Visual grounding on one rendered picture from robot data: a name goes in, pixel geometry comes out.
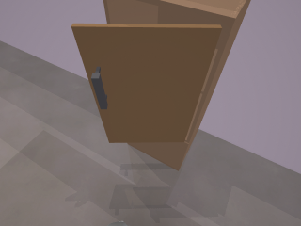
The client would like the cupboard door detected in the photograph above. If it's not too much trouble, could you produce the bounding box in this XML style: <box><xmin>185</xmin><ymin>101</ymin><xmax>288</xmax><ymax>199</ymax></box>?
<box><xmin>71</xmin><ymin>23</ymin><xmax>222</xmax><ymax>143</ymax></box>

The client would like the handle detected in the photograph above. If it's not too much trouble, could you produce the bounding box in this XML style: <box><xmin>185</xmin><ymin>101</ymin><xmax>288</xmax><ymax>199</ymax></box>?
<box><xmin>91</xmin><ymin>66</ymin><xmax>108</xmax><ymax>109</ymax></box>

